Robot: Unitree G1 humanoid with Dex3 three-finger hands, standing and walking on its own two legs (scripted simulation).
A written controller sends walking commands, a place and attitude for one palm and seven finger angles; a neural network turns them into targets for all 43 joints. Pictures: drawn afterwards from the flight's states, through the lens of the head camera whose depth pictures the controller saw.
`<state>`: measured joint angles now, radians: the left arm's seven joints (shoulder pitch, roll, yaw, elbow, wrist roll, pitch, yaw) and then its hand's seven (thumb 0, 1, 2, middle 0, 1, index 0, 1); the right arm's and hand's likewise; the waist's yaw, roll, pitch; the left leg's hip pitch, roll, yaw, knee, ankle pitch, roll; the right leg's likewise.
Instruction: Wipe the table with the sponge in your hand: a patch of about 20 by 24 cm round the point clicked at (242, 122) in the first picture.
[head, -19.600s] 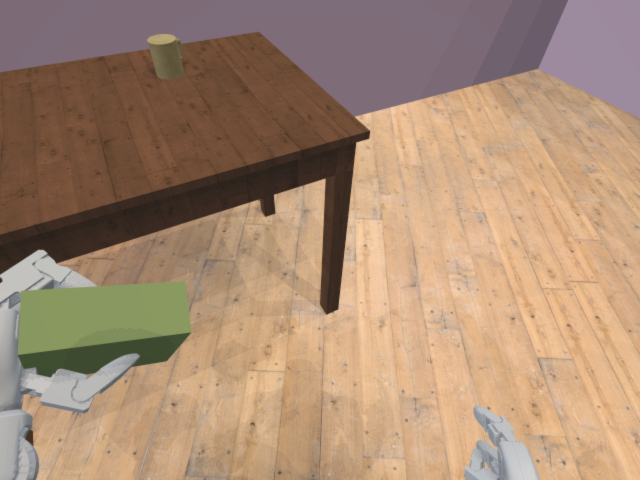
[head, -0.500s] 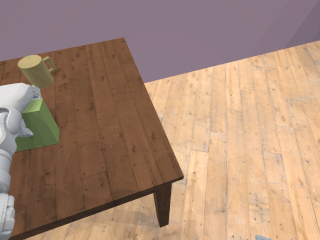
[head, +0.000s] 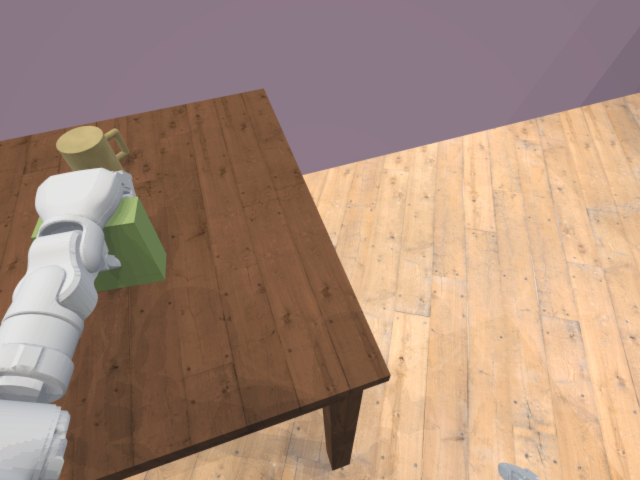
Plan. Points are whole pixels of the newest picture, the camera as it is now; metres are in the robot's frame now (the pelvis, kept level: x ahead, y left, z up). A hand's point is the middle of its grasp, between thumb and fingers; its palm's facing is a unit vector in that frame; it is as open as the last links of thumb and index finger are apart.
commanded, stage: slide across to the middle lane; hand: left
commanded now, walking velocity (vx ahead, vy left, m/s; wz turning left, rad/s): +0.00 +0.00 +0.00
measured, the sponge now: (114, 257) +0.38 +0.33 +0.04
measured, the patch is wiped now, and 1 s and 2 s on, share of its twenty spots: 0.40 0.60 0.90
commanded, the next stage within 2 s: wipe back along the middle lane in 0.20 s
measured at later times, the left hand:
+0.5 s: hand (141, 229) +0.39 +0.27 +0.09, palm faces -0.04 -0.02 -1.00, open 9.3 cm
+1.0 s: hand (140, 261) +0.34 +0.25 +0.09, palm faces +0.03 -0.04 -1.00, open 9.2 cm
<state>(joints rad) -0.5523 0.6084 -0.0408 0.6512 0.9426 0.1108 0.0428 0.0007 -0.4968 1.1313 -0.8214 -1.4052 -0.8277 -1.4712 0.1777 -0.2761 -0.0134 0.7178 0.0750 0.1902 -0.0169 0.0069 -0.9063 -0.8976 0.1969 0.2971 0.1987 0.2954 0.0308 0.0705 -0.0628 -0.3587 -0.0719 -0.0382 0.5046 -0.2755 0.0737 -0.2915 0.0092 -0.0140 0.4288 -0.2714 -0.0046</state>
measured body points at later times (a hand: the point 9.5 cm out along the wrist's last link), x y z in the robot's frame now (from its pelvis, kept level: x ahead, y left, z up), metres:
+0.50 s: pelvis +0.01 -0.03 +0.00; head +0.04 -0.05 +0.45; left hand +0.38 +0.27 +0.15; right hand +0.17 -0.27 -0.12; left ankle -0.02 +0.07 -0.74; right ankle -0.04 -0.13 -0.74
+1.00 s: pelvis +0.00 -0.03 +0.00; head +0.01 -0.06 +0.45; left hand +0.33 +0.25 +0.15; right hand +0.18 -0.28 -0.11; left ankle -0.02 +0.07 -0.74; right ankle -0.04 -0.13 -0.74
